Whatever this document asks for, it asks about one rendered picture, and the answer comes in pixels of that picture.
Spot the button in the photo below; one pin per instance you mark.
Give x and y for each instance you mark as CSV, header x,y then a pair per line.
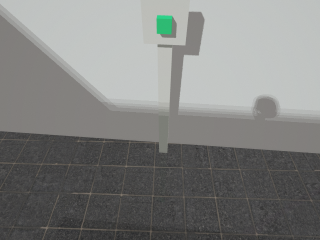
x,y
164,24

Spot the panel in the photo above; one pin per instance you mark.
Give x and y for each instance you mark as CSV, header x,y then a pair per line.
x,y
179,10

